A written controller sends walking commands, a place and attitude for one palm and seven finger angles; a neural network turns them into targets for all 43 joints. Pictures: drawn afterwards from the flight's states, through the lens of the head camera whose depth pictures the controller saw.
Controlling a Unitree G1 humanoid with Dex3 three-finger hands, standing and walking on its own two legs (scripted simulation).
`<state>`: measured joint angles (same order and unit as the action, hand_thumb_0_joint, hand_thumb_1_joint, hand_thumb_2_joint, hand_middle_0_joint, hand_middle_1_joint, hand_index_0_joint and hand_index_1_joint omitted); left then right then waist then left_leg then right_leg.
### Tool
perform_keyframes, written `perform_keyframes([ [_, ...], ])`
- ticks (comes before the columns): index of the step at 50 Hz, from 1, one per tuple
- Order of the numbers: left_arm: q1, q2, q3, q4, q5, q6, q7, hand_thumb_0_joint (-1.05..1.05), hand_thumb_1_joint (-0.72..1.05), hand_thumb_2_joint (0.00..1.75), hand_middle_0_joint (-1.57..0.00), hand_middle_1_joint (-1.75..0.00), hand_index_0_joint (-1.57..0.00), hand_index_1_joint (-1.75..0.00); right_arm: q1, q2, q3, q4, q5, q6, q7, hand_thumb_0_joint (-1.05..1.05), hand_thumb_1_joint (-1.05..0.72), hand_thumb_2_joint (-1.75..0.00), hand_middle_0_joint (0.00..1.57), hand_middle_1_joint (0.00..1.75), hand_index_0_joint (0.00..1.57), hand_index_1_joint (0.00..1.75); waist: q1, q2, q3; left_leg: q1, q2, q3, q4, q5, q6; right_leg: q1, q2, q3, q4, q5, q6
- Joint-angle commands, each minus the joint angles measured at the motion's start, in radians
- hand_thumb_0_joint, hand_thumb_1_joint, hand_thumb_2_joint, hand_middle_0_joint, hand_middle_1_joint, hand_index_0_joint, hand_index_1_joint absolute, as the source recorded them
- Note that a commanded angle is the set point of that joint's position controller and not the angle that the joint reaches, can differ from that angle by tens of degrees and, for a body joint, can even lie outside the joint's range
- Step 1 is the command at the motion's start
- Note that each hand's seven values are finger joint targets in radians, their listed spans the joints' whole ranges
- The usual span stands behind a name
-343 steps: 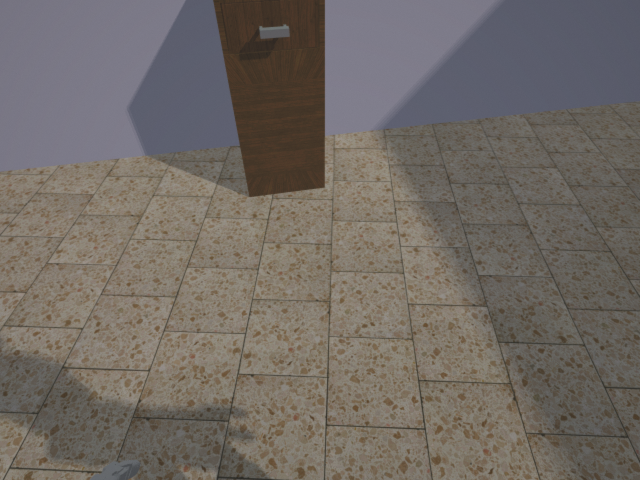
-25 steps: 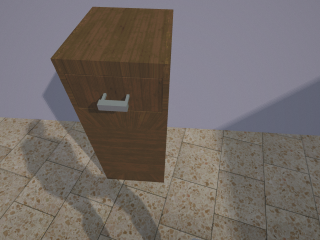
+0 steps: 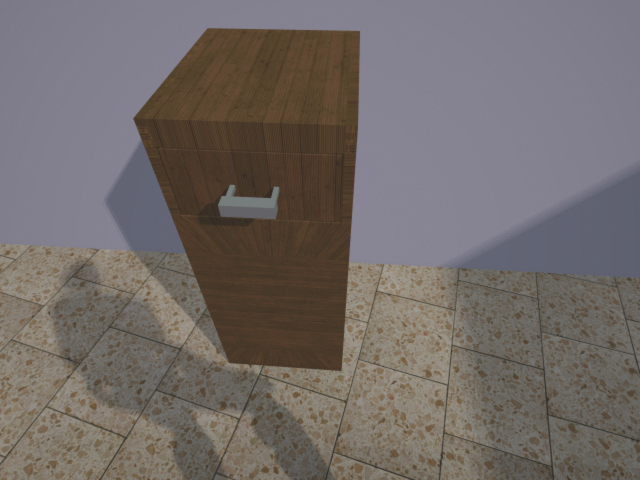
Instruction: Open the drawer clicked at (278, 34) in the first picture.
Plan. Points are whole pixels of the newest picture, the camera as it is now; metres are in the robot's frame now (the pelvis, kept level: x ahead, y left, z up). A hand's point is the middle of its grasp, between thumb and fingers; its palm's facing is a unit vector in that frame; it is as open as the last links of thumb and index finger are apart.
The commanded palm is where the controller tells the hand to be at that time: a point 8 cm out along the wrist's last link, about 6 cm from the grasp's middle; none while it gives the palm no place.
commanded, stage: come to a stop and stand still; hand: left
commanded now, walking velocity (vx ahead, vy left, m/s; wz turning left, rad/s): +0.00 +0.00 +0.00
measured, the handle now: (251, 199) +0.59 +0.16 +0.01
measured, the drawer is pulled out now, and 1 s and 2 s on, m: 0.00 0.00 0.00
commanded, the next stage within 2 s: look again from close up in 0.56 s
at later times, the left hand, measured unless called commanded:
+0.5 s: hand out of the picture -0.05 +0.19 -0.16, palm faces +0.05 -0.98 -0.20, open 7.3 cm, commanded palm none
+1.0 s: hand out of the picture -0.02 +0.17 -0.16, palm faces +0.07 -0.98 -0.19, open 7.3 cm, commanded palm none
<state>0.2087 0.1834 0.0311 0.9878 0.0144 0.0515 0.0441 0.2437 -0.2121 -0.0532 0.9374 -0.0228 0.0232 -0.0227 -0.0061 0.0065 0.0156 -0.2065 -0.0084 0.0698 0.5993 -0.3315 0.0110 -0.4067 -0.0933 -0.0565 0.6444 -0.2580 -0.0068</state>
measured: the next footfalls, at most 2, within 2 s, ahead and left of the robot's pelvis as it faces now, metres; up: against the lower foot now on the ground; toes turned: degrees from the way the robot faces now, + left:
none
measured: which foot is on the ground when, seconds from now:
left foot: down 0.00-1.00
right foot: down 0.00-1.00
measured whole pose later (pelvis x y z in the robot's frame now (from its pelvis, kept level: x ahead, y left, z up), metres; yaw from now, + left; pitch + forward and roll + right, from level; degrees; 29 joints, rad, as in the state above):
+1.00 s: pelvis -0.01 +0.01 +0.01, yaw +1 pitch -1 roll +1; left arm 0.33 0.12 0.01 1.07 0.02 0.00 0.01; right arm 0.34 -0.16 0.00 1.05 -0.02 -0.01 -0.02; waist -0.01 0.02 0.00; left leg -0.22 -0.04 0.05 0.51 -0.29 0.03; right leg -0.36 0.02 0.10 0.52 -0.15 0.00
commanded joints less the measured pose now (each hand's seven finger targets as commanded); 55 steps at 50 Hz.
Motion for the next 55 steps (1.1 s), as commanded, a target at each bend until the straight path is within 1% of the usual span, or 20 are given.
perform_keyframes([
  [1, 0.019, 0.088, 0.012, -0.079, 0.009, 0.0, -0.013, 0.0, 0.9, 0.9, -0.2, -0.3, -0.2, -0.3, -0.072, -0.117, -0.003, -0.128, -0.006, -0.009, 0.005, 0.0, -0.9, -0.9, 0.2, 0.3, 0.2, 0.3, 0.035, 0.183, 0.183, -0.364, 0.209, -0.199, -0.36, -0.143, 0.091, 0.102, 0.055, 0.012, 0.078, -0.07, -0.013],
  [2, 0.051, 0.092, 0.008, -0.072, 0.011, -0.005, -0.02, 0.0, 0.9, 0.9, -0.2, -0.3, -0.2, -0.3, -0.064, -0.116, 0.006, -0.129, -0.006, -0.008, 0.01, 0.0, -0.9, -0.9, 0.2, 0.3, 0.2, 0.3, 0.042, 0.132, 0.204, -0.402, 0.192, -0.173, -0.36, -0.201, 0.084, 0.131, 0.063, 0.014, 0.071, -0.029, -0.014],
  [4, 0.114, 0.085, 0.003, -0.056, 0.008, -0.017, -0.025, 0.0, 0.9, 0.9, -0.2, -0.3, -0.2, -0.3, -0.041, -0.119, 0.01, -0.121, -0.004, -0.01, 0.01, 0.0, -0.9, -0.9, 0.2, 0.3, 0.2, 0.3, 0.051, 0.02, 0.203, -0.37, 0.155, -0.152, -0.332, -0.255, 0.07, 0.153, 0.065, 0.04, -0.022, -0.002, -0.013],
  [6, 0.125, 0.109, -0.004, -0.059, 0.008, -0.034, -0.025, 0.0, 0.9, 0.9, -0.2, -0.3, -0.2, -0.3, 0.002, -0.107, 0.017, -0.112, 0.005, -0.014, 0.009, 0.0, -0.9, -0.9, 0.2, 0.3, 0.2, 0.3, 0.03, -0.041, 0.189, -0.274, 0.096, -0.133, -0.277, -0.236, 0.053, 0.101, 0.034, 0.139, -0.182, -0.092, -0.03],
  [7, 0.106, 0.123, -0.002, -0.06, 0.007, -0.04, -0.027, 0.0, 0.9, 0.9, -0.2, -0.3, -0.2, -0.3, 0.034, -0.1, 0.02, -0.101, 0.005, -0.015, 0.011, 0.0, -0.9, -0.9, 0.2, 0.3, 0.2, 0.3, 0.008, -0.029, 0.172, -0.215, 0.074, -0.123, -0.268, -0.22, 0.049, 0.05, 0.024, 0.178, -0.222, -0.165, -0.043],
  [9, 0.084, 0.144, 0.003, -0.072, 0.007, -0.04, -0.025, 0.0, 0.9, 0.9, -0.2, -0.3, -0.2, -0.3, 0.092, -0.108, 0.015, -0.081, 0.002, -0.01, 0.013, 0.0, -0.9, -0.9, 0.2, 0.3, 0.2, 0.3, -0.015, -0.11, 0.132, -0.151, 0.064, -0.119, -0.228, -0.253, 0.051, -0.016, 0.018, 0.196, -0.26, -0.292, -0.038],
  [11, 0.09, 0.132, 0.004, -0.074, 0.007, -0.043, -0.022, 0.0, 0.9, 0.9, -0.2, -0.3, -0.2, -0.3, 0.127, -0.098, 0.013, -0.066, 0.0, -0.012, 0.013, 0.0, -0.9, -0.9, 0.2, 0.3, 0.2, 0.3, -0.026, -0.163, 0.095, -0.102, 0.056, -0.109, -0.203, -0.208, 0.053, -0.039, 0.014, 0.215, -0.282, -0.315, -0.037],
  [13, 0.093, 0.118, 0.006, -0.067, 0.005, -0.045, -0.023, 0.0, 0.9, 0.9, -0.2, -0.3, -0.2, -0.3, 0.141, -0.092, 0.016, -0.048, -0.003, -0.02, 0.011, 0.0, -0.9, -0.9, 0.2, 0.3, 0.2, 0.3, -0.028, -0.105, 0.068, -0.082, 0.064, -0.13, -0.233, -0.193, 0.056, -0.028, 0.028, 0.202, -0.26, -0.263, -0.036],
  [15, 0.12, 0.102, 0.007, -0.052, 0.003, -0.047, -0.027, 0.0, 0.9, 0.9, -0.2, -0.3, -0.2, -0.3, 0.118, -0.098, 0.017, -0.041, -0.004, -0.028, 0.007, 0.0, -0.9, -0.9, 0.2, 0.3, 0.2, 0.3, -0.012, 0.007, 0.038, -0.115, 0.09, -0.159, -0.291, -0.224, 0.057, 0.041, 0.057, 0.17, -0.206, -0.164, -0.028],
  [17, 0.142, 0.087, 0.007, -0.037, 0.006, -0.046, -0.029, 0.0, 0.9, 0.9, -0.2, -0.3, -0.2, -0.3, 0.087, -0.103, 0.017, -0.034, -0.003, -0.029, 0.006, 0.0, -0.9, -0.9, 0.2, 0.3, 0.2, 0.3, 0.009, 0.048, 0.042, -0.19, 0.111, -0.185, -0.338, -0.29, 0.061, 0.114, 0.077, 0.144, -0.161, -0.109, -0.024],
  [20, 0.171, 0.07, 0.007, -0.012, 0.007, -0.046, -0.031, 0.0, 0.9, 0.9, -0.2, -0.3, -0.2, -0.3, 0.065, -0.104, 0.017, -0.016, 0.0, -0.027, 0.004, 0.0, -0.9, -0.9, 0.2, 0.3, 0.2, 0.3, 0.028, 0.047, 0.06, -0.238, 0.114, -0.186, -0.344, -0.313, 0.063, 0.151, 0.083, 0.151, -0.143, -0.09, -0.024],
  [21, 0.175, 0.069, 0.007, -0.004, 0.008, -0.045, -0.031, 0.0, 0.9, 0.9, -0.2, -0.3, -0.2, -0.3, 0.067, -0.099, 0.018, -0.009, 0.001, -0.025, 0.004, 0.0, -0.9, -0.9, 0.2, 0.3, 0.2, 0.3, 0.028, 0.02, 0.071, -0.246, 0.108, -0.186, -0.335, -0.32, 0.062, 0.147, 0.08, 0.164, -0.154, -0.109, -0.025],
  [26, 0.17, 0.061, 0.008, 0.015, 0.006, -0.054, -0.029, 0.0, 0.9, 0.9, -0.2, -0.3, -0.2, -0.3, 0.123, -0.071, 0.021, 0.034, 0.0, -0.027, 0.0, 0.0, -0.9, -0.9, 0.2, 0.3, 0.2, 0.3, 0.007, -0.039, 0.084, -0.177, 0.068, -0.157, -0.261, -0.25, 0.051, 0.071, 0.055, 0.245, -0.235, -0.2, -0.044],
  [28, 0.156, 0.056, 0.008, 0.016, 0.004, -0.056, -0.027, 0.0, 0.9, 0.9, -0.2, -0.3, -0.2, -0.3, 0.153, -0.058, 0.024, 0.047, -0.002, -0.029, -0.001, 0.0, -0.9, -0.9, 0.2, 0.3, 0.2, 0.3, -0.007, -0.041, 0.093, -0.15, 0.067, -0.159, -0.255, -0.225, 0.048, 0.035, 0.049, 0.262, -0.25, -0.223, -0.051],
  [33, 0.156, 0.044, 0.007, 0.03, 0.005, -0.057, -0.027, 0.0, 0.9, 0.9, -0.2, -0.3, -0.2, -0.3, 0.155, -0.054, 0.025, 0.064, -0.001, -0.036, -0.004, 0.0, -0.9, -0.9, 0.2, 0.3, 0.2, 0.3, 0.0, -0.033, 0.098, -0.172, 0.082, -0.175, -0.277, -0.241, 0.048, 0.056, 0.061, 0.248, -0.232, -0.192, -0.045],
  [36, 0.164, 0.036, 0.006, 0.039, 0.005, -0.058, -0.028, 0.0, 0.9, 0.9, -0.2, -0.3, -0.2, -0.3, 0.146, -0.054, 0.025, 0.065, -0.001, -0.041, -0.006, 0.0, -0.9, -0.9, 0.2, 0.3, 0.2, 0.3, 0.005, 0.0, 0.097, -0.179, 0.094, -0.181, -0.3, -0.239, 0.05, 0.077, 0.069, 0.235, -0.214, -0.142, -0.042],
  [41, 0.168, 0.036, 0.005, 0.041, 0.005, -0.063, -0.027, 0.0, 0.9, 0.9, -0.2, -0.3, -0.2, -0.3, 0.148, -0.046, 0.026, 0.071, 0.0, -0.041, -0.005, 0.0, -0.9, -0.9, 0.2, 0.3, 0.2, 0.3, 0.002, -0.044, 0.099, -0.162, 0.077, -0.164, -0.268, -0.205, 0.046, 0.066, 0.056, 0.26, -0.247, -0.165, -0.044],
  [49, 0.157, 0.039, 0.004, 0.037, 0.005, -0.064, -0.023, 0.0, 0.9, 0.9, -0.2, -0.3, -0.2, -0.3, 0.161, -0.039, 0.029, 0.076, 0.001, -0.043, -0.006, 0.0, -0.9, -0.9, 0.2, 0.3, 0.2, 0.3, -0.003, -0.03, 0.102, -0.155, 0.084, -0.173, -0.279, -0.198, 0.048, 0.071, 0.058, 0.251, -0.25, -0.138, -0.037],
  [52, 0.159, 0.039, 0.001, 0.044, 0.003, -0.07, -0.023, 0.0, 0.9, 0.9, -0.2, -0.3, -0.2, -0.3, 0.167, -0.032, 0.032, 0.083, 0.004, -0.048, -0.007, 0.0, -0.9, -0.9, 0.2, 0.3, 0.2, 0.3, -0.005, -0.053, 0.082, -0.125, 0.075, -0.154, -0.253, -0.122, 0.045, 0.09, 0.046, 0.267, -0.266, -0.109, -0.042],
  [55, 0.154, 0.034, -0.002, 0.049, -0.002, -0.078, -0.021, 0.0, 0.9, 0.9, -0.2, -0.3, -0.2, -0.3, 0.174, -0.024, 0.039, 0.092, 0.006, -0.06, -0.01, 0.0, -0.9, -0.9, 0.2, 0.3, 0.2, 0.3, -0.009, -0.042, 0.041, -0.075, 0.079, -0.141, -0.243, -0.008, 0.04, 0.125, 0.04, 0.26, -0.256, 0.007, -0.045],
])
